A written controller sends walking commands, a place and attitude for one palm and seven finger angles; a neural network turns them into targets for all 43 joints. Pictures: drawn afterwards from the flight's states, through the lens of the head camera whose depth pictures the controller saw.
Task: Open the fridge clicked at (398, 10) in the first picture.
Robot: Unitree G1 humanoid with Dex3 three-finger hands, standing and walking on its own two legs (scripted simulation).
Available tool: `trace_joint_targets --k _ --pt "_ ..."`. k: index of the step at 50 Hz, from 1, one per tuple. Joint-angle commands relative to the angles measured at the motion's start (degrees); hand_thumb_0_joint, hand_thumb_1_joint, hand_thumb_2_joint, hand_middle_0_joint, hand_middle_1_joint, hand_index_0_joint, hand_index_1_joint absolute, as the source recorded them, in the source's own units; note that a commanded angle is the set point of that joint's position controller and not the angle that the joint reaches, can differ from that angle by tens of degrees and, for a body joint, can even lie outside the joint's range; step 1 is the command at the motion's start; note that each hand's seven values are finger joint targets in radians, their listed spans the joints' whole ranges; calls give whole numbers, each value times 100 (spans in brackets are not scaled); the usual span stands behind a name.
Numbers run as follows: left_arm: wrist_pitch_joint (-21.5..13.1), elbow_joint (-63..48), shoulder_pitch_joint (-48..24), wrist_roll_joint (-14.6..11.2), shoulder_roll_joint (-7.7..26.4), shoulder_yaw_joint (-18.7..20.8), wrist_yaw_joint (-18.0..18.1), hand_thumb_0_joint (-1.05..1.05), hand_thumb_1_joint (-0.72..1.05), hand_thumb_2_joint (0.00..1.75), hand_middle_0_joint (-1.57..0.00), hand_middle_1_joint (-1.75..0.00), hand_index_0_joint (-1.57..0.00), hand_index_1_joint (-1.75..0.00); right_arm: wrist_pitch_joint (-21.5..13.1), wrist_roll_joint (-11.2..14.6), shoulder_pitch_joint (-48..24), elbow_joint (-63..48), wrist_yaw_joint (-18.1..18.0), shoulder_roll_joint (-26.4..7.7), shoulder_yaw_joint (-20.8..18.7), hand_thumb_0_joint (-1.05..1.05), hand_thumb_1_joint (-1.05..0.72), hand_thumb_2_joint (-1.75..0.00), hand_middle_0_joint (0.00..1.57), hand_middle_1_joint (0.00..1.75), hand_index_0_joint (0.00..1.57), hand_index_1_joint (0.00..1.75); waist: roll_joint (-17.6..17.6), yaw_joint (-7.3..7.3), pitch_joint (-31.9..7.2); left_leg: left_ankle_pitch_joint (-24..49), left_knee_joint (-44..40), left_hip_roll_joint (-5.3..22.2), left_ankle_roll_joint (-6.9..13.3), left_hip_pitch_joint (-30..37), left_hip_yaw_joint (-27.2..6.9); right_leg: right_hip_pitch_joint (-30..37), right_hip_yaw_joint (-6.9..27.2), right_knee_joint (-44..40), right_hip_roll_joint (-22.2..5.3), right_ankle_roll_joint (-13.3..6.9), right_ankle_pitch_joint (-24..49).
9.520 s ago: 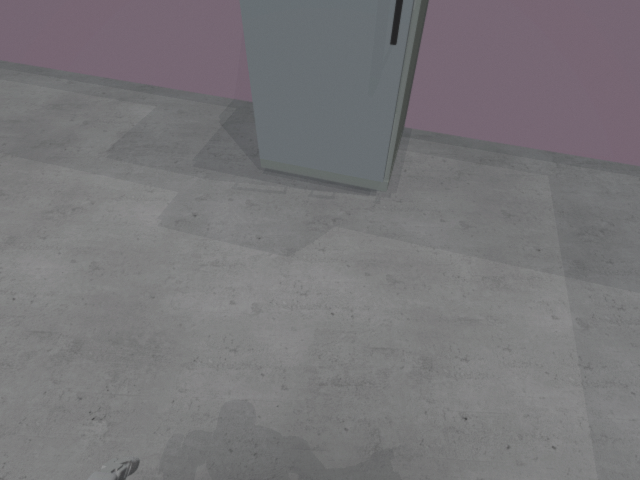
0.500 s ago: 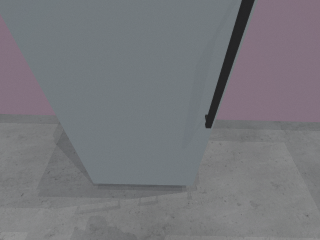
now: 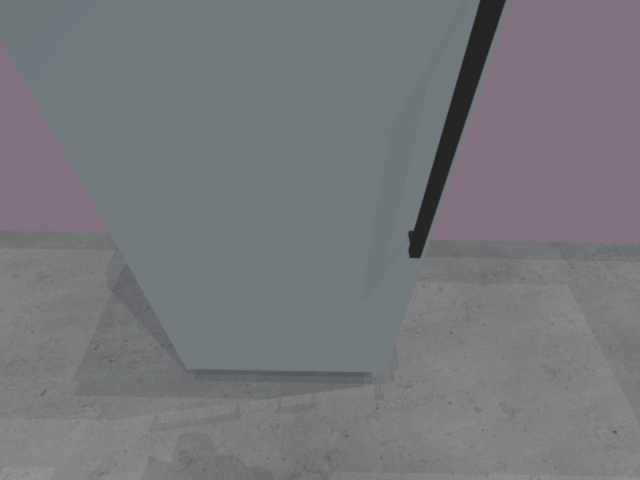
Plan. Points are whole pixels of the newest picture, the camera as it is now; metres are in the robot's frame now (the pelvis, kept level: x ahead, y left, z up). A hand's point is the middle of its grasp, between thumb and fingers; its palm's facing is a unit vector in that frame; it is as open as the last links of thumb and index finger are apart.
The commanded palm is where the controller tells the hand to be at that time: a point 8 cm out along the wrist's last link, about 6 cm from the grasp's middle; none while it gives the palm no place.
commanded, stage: look again from close up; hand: right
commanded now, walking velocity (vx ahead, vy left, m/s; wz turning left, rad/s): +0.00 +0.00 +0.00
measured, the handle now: (443, 144) +0.53 -0.14 +0.16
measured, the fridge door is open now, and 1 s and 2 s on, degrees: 0 0 0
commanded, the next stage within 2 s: raise the hand to about handle height in 0.40 s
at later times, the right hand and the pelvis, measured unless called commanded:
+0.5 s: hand out of the picture +0.07 -0.24 -0.16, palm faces -0.03 +0.95 -0.32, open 7.4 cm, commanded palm +0.10 -0.28 -0.08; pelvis +0.01 +0.00 +0.00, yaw +0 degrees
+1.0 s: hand out of the picture +0.16 -0.24 -0.04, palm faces +0.06 +1.00 -0.03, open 9.0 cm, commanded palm +0.14 -0.29 -0.02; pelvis -0.01 +0.01 -0.08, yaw -1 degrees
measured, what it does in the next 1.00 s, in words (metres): lowers itself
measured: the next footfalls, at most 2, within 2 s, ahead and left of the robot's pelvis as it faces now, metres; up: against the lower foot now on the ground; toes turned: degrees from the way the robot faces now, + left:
none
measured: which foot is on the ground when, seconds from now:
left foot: down 0.00-1.00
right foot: down 0.00-1.00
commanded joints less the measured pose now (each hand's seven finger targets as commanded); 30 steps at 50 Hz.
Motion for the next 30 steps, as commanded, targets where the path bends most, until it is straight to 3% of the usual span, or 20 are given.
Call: trace_joint_targets --k 1,24,25,26,27,28,29,30 --pt "-91 -326 -136 -7 1091 199 95 0 90 90 -20 -30 -20 -30 -148 20 -153 -350 -78 -1093 -220 0 -90 -90 20 30 20 30 -14 0 -128 135 -342 516 171 280 -561 -383 453 -463 -572 -118 334" --pt "-107 -319 -162 -6 1113 193 100 0 90 90 -20 -30 -20 -30 -165 18 -174 -340 -70 -1150 -223 0 -90 -90 20 30 20 30 -12 -10 -271 468 -313 528 188 373 -559 -229 437 -427 -595 -128 610" --pt "-163 -588 59 -35 516 152 47 0 90 90 -20 -30 -20 -30 -226 44 404 -194 -284 -402 -111 0 -90 -90 20 30 20 30 -221 9 -320 1145 192 677 141 185 -738 -529 9 517 -693 -17 525" --pt "-786 -2321 167 -240 739 320 345 0 90 90 -20 -30 -20 -30 -1499 864 -3840 -7594 -111 -2483 -2362 0 -88 -89 20 32 20 32 -665 356 -2300 1360 518 -96 319 787 -154 492 159 91 311 -91 1252" --pt "-1196 -2347 -336 -214 682 302 516 0 90 90 -20 -30 -20 -30 -1292 648 -304 -5484 -16 -1808 -1993 0 -85 -88 20 33 20 33 -1341 -345 -1589 616 660 -180 471 374 48 458 -182 109 167 -177 1766" --pt "-1306 -2019 -40 -307 594 240 559 0 90 90 -20 -30 -20 -30 -1318 777 -258 -4935 -106 -1246 -1577 0 -83 -87 21 34 21 34 -1126 5 -1348 446 628 -259 431 187 127 138 -151 252 217 -49 1276" --pt "-1380 -2201 78 -338 372 312 486 0 90 90 -20 -30 -20 -30 -1057 1035 768 -4562 -19 -313 -1380 0 -81 -86 21 36 21 36 -961 -21 -696 39 560 -209 338 -110 190 -246 -48 229 205 -7 768" --pt "-1455 -2632 -83 -324 517 347 469 0 90 90 -20 -30 -20 -30 -1340 1191 -311 -5616 131 -302 -1289 0 -78 -85 21 37 21 37 -416 226 -52 -382 589 -199 234 -619 178 -716 61 323 155 -54 181"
